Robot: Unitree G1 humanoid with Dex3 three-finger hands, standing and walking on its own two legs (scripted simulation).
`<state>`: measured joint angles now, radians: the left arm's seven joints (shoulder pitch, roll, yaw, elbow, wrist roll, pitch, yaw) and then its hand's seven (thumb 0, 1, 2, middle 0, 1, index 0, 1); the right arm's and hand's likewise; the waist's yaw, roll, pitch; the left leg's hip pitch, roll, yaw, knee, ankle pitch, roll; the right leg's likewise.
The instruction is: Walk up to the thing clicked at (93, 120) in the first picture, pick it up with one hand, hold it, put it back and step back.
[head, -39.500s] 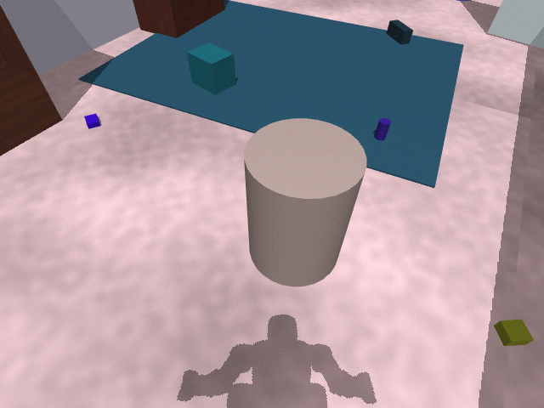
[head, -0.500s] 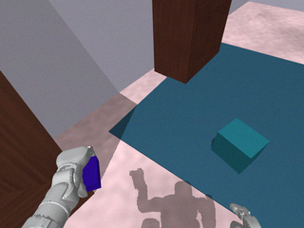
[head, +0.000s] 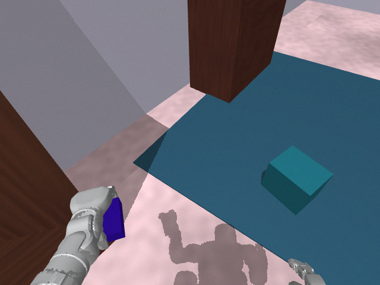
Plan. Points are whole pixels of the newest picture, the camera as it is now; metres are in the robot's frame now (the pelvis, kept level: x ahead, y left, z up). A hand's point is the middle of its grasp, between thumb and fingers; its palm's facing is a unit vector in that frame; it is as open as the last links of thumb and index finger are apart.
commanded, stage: crouch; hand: left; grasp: from above
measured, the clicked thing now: (107, 220) +0.30 +0.22 -0.08
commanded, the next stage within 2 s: lower in 1.72 s
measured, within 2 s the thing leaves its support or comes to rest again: neither
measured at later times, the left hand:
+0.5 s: hand (124, 231) +0.35 +0.23 -0.28, palm faces -0.37 -0.05 -0.93, open 12.2 cm
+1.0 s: hand (137, 246) +0.37 +0.24 -0.50, palm faces -0.41 -0.12 -0.90, open 12.2 cm
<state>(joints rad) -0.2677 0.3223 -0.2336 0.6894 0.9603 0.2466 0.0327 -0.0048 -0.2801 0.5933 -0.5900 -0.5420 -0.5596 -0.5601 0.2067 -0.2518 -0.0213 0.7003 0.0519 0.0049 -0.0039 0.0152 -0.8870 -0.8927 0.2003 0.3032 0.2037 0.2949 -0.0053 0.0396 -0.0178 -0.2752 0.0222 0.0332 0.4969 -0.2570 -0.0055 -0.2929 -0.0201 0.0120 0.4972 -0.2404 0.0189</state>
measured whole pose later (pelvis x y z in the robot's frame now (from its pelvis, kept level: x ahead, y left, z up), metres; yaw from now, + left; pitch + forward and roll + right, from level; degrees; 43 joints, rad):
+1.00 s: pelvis -0.07 +0.00 -0.33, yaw -1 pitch +39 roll -4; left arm -0.88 0.49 0.08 1.38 1.11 0.04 0.47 0.01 -0.26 0.53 -0.58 -0.60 -0.56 -0.60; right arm 0.16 -0.25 0.00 0.77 -0.10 -0.12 0.08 0.01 -0.89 -0.89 0.20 0.30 0.21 0.29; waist -0.21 0.02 -0.17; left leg -2.03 0.02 -0.06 2.04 -0.69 -0.01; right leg -2.01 -0.02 -0.02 1.98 -0.66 0.02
